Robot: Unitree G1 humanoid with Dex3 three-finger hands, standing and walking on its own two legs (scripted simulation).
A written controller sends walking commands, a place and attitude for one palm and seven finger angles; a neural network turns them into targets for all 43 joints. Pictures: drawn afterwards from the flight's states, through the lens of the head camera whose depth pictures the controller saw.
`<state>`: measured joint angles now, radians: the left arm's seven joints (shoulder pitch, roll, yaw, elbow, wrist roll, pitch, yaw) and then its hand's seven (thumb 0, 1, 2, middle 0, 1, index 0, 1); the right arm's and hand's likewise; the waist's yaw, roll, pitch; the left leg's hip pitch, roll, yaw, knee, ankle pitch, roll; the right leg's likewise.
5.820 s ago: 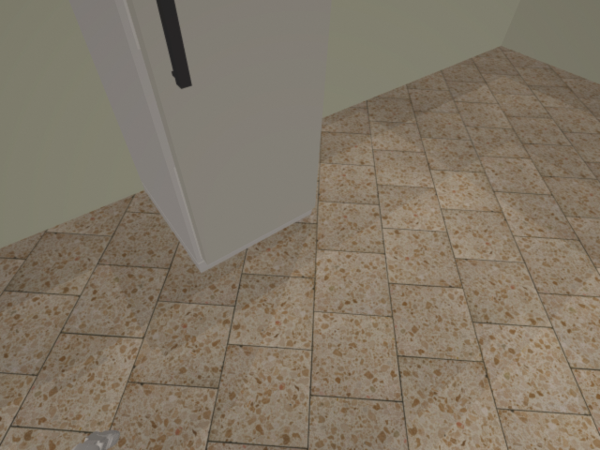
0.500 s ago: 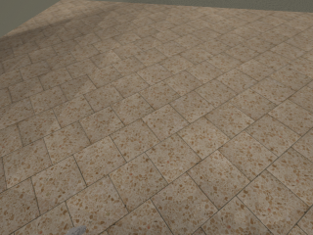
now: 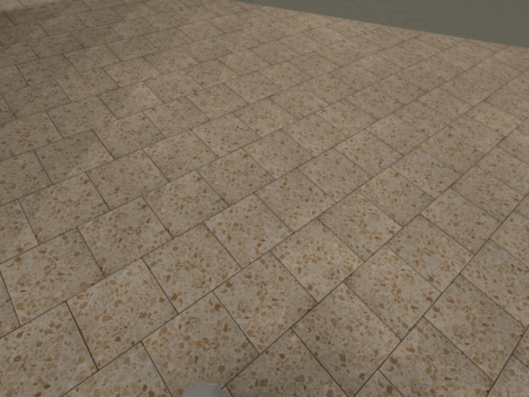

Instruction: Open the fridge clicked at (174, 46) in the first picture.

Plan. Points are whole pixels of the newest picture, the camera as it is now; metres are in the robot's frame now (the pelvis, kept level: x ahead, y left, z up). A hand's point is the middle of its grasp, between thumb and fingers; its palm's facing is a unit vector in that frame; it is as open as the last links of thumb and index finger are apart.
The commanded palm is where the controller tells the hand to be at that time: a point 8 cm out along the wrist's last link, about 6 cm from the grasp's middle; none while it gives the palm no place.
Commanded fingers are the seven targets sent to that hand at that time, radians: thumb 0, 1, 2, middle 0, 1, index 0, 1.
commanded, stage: turn to face it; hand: left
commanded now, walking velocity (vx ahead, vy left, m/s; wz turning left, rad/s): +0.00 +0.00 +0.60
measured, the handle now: out of the picture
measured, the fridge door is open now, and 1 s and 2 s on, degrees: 0 0 0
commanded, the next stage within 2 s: none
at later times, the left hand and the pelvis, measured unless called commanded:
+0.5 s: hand out of the picture +0.14 +0.18 -0.13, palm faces +0.29 -0.93 -0.23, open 7.4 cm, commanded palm none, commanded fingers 0.00 0.90 0.90 -0.20 -0.30 -0.20 -0.30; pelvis +0.05 -0.03 +0.01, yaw +16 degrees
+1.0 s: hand out of the picture -0.09 +0.19 -0.18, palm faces +0.63 -0.73 -0.25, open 7.4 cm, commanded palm none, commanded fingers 0.00 0.90 0.90 -0.20 -0.30 -0.20 -0.30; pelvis +0.04 +0.01 +0.00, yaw +37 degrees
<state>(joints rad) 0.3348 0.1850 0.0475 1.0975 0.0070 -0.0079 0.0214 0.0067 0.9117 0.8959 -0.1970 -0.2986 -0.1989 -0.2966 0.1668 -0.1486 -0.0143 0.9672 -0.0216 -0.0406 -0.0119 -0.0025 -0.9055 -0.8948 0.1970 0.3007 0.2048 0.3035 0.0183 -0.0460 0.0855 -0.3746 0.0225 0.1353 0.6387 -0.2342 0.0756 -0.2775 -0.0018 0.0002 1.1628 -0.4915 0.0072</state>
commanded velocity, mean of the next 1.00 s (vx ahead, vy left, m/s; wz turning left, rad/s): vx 0.00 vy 0.00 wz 0.60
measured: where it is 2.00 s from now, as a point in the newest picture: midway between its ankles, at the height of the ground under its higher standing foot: outside the picture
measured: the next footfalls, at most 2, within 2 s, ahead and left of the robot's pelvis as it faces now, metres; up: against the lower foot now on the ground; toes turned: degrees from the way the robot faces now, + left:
right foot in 0.48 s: +0.10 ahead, -0.14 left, +0.00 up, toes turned +16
left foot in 0.92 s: +0.01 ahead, +0.11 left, +0.00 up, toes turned +41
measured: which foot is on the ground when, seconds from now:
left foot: down 0.00-0.48, up 0.50-0.90, down 0.92-1.00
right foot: up 0.00-0.46, down 0.48-0.92, up 0.94-1.00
